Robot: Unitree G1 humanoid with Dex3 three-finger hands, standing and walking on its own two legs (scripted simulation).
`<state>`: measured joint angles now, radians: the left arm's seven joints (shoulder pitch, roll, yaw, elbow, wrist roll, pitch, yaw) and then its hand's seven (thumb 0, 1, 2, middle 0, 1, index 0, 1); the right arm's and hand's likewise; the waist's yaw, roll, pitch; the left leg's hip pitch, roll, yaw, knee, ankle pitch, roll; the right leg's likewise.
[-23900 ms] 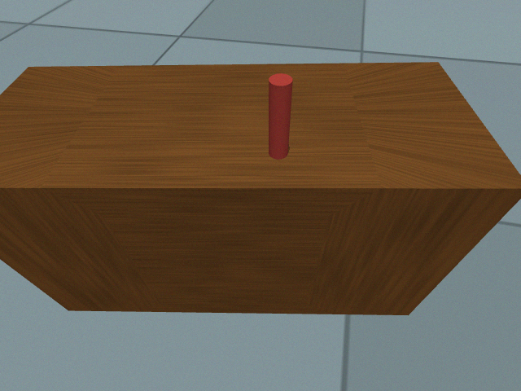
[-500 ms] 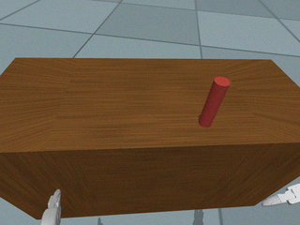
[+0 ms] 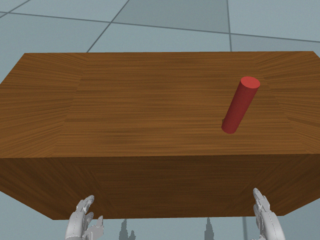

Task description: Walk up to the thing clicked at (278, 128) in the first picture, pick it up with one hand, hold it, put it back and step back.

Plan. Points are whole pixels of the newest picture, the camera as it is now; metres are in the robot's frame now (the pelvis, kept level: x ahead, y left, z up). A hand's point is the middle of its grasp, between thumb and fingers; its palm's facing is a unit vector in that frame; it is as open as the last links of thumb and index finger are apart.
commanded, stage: home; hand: right
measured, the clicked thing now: (238, 108) +0.44 -0.21 +0.07
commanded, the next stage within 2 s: none
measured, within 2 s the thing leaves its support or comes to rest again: neither
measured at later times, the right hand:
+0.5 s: hand (230, 221) +0.19 -0.17 -0.10, palm faces +0.07 +0.97 -0.24, open 17.5 cm
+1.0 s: hand out of the picture +0.05 -0.27 -0.15, palm faces -0.09 +0.92 -0.39, open 17.5 cm
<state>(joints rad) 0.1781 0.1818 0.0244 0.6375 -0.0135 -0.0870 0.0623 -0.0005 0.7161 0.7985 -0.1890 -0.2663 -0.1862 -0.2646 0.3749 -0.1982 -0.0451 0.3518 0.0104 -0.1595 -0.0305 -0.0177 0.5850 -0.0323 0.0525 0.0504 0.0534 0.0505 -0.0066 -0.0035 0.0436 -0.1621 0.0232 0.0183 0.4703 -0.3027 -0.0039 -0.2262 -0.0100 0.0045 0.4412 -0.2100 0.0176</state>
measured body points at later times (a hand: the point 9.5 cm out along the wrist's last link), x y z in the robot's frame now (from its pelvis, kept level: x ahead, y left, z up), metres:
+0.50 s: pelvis +0.01 +0.00 +0.00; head +0.03 +0.00 +0.45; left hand +0.14 +0.25 -0.11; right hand +0.18 -0.22 -0.09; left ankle -0.03 +0.12 -0.74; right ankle +0.02 -0.13 -0.74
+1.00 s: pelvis -0.01 -0.01 +0.00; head -0.01 +0.00 +0.45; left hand +0.05 +0.30 -0.13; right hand +0.06 -0.32 -0.12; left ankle -0.03 +0.12 -0.74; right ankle +0.02 -0.13 -0.74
